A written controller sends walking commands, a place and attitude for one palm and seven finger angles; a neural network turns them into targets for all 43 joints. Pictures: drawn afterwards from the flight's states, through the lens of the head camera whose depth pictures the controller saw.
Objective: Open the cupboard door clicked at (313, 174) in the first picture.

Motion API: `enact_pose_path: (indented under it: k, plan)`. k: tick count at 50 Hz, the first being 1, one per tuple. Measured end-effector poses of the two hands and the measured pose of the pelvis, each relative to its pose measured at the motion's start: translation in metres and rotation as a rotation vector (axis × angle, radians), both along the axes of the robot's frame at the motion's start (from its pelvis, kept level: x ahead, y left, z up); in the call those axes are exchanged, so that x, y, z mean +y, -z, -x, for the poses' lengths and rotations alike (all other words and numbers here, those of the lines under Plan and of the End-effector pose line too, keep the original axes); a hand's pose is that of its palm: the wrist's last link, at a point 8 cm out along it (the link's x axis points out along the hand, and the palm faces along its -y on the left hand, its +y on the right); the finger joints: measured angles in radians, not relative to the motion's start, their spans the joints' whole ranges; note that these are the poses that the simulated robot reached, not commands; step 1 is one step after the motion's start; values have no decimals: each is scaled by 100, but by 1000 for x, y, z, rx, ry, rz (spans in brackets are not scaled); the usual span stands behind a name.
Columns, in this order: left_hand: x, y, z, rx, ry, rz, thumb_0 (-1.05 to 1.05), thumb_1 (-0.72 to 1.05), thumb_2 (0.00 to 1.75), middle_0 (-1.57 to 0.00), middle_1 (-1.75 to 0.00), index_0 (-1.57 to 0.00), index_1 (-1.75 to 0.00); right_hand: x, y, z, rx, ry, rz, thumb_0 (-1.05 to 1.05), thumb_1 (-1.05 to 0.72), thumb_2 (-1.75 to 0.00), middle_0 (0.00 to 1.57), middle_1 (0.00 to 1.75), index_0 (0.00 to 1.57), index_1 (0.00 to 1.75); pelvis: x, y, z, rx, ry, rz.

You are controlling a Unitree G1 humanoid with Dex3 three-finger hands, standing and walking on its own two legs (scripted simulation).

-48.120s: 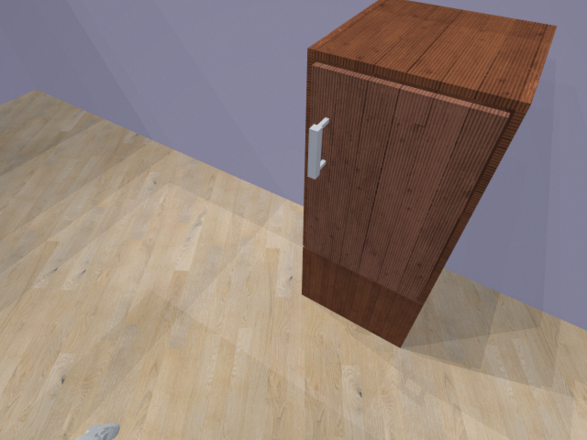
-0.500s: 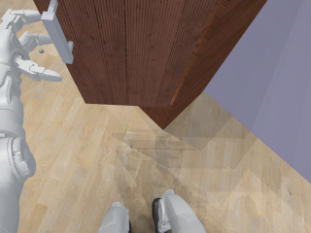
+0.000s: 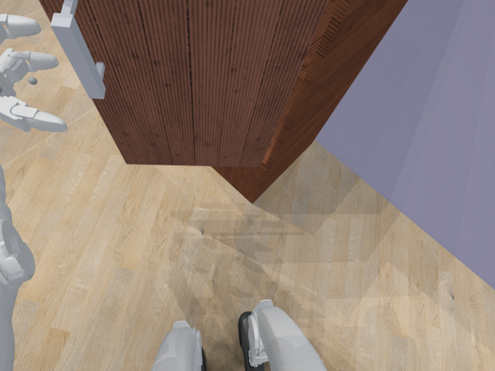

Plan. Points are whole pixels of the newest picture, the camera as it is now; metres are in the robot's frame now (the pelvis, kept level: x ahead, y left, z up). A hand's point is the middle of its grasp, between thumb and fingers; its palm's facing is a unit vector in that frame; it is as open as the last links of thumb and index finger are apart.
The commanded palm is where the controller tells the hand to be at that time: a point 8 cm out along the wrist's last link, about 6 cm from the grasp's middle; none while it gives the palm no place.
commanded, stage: move the hooked fingers beside the handle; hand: left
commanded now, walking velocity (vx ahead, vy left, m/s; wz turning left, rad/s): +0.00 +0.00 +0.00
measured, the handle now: (84, 50) +0.57 +0.18 +0.08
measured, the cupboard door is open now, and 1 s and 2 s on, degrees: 45 45 45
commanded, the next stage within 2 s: slide the fingers in behind the handle in 0.62 s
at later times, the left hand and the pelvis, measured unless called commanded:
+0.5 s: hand (36, 78) +0.53 +0.24 +0.07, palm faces -0.06 -1.00 -0.02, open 14.0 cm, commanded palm +0.52 +0.28 +0.07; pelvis -0.01 +0.01 -0.01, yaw +0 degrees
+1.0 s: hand (51, 83) +0.52 +0.22 +0.07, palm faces -0.07 -1.00 -0.01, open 14.0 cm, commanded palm +0.51 +0.26 +0.07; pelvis +0.00 +0.00 +0.00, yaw +0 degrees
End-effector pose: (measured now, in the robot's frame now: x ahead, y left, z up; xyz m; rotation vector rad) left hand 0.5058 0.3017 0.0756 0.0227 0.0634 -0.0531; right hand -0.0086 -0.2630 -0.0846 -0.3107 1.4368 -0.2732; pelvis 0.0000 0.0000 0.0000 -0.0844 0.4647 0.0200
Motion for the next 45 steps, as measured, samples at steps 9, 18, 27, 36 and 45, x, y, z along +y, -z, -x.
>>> enact_pose_path:
  k: [9,18,27,36,45]
  plan:
    - [-2,1,5,-1,23,11,-1,-50,30,-30,-120,-29,-120,3,0,0,-1,-9,5,1,-90,-90,20,30,20,30,4,1,3,-4,-9,6]
    - [-3,2,-1,-9,5,5,-1,-50,30,-30,-120,-30,-120,7,2,6,-8,-8,11,0,-90,-90,20,30,20,30,6,5,8,1,-10,11]
    - [-2,3,-7,-10,9,1,-1,-50,30,-30,-120,-30,-120,12,4,19,31,13,0,0,-90,-90,20,30,20,30,8,6,8,16,-5,12]
    - [-4,2,-3,-6,9,1,-1,-50,30,-30,-120,-30,-120,12,0,21,40,25,-11,1,-90,-90,20,30,20,30,7,2,4,7,-1,10]
    - [-15,-1,2,-6,21,10,-1,-50,30,-30,-120,-30,-120,6,-1,7,6,4,-10,1,-90,-90,20,30,20,30,4,-1,2,-9,-7,5]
